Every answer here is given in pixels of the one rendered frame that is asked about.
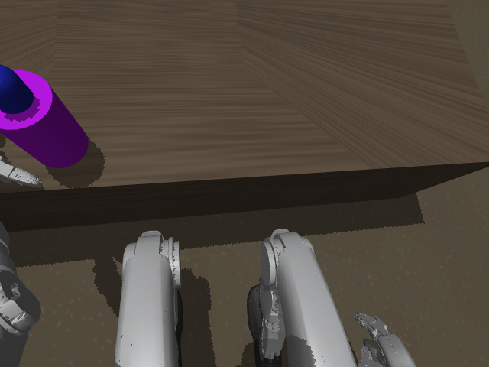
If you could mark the right robot foot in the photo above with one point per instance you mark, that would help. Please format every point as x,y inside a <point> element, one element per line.
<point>255,318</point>

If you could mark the right robot hand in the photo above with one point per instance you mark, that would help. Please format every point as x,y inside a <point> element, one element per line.
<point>386,347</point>

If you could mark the left robot arm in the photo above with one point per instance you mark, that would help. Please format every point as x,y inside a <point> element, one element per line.
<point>19,308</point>

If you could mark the bottle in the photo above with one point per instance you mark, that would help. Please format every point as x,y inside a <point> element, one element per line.
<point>35,119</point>

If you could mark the left robot hand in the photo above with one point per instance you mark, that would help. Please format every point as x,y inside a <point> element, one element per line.
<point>9,173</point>

